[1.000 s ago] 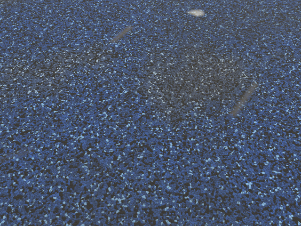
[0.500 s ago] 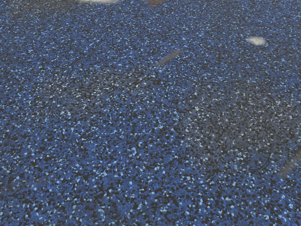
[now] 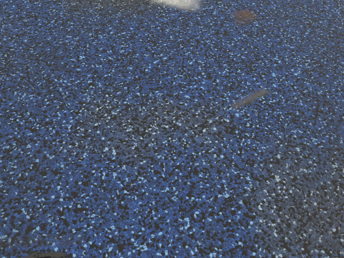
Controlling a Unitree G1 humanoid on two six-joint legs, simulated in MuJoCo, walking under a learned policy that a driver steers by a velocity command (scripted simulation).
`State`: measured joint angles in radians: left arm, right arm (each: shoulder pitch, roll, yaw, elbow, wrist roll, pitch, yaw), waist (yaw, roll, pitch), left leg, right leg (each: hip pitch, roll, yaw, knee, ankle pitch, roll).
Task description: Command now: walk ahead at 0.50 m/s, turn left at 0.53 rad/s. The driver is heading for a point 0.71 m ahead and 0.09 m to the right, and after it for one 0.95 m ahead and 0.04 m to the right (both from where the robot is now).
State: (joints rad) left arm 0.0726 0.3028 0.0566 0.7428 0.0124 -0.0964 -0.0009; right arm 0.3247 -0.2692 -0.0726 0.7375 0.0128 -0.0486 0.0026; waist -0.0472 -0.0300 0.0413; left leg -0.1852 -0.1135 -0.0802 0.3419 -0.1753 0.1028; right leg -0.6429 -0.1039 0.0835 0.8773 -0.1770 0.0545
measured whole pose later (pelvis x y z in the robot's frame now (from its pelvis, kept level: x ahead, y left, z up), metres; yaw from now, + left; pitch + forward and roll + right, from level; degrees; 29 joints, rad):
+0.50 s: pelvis +0.29 -0.06 +0.00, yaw +6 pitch +2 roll -1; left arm 0.35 0.26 0.05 0.85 0.00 -0.09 -0.02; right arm 0.18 -0.29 -0.06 0.71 0.00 -0.06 0.00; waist 0.06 0.04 0.02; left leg -0.63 0.09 -0.05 0.91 -0.21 0.00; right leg -0.14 0.06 -0.02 0.29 -0.18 -0.06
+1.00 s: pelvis +0.55 +0.03 +0.00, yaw -4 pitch +1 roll +2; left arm 0.22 0.32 0.08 0.78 -0.03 -0.03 0.00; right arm 0.30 -0.26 -0.07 0.83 -0.02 -0.10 0.01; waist -0.04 -0.05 0.02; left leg -0.11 -0.02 0.15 0.29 -0.19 0.04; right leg -0.67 -0.10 0.06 1.03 -0.17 0.01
